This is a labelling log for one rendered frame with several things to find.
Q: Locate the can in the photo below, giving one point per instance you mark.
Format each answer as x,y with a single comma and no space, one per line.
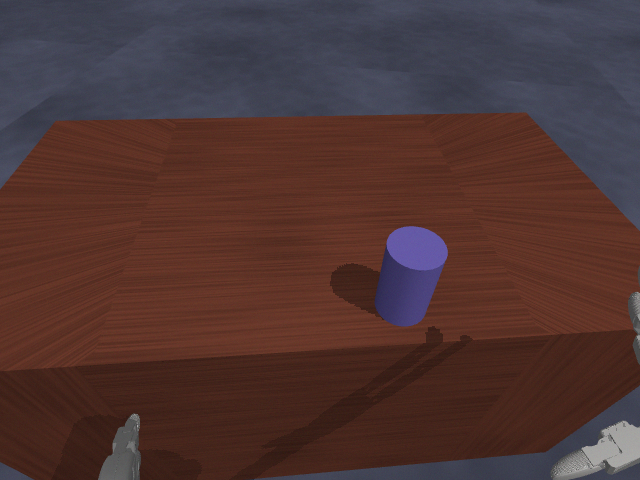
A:
413,261

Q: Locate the left robot hand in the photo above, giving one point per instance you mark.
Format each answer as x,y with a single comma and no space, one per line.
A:
124,463

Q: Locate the right robot hand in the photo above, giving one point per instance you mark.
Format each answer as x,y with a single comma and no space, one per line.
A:
618,447

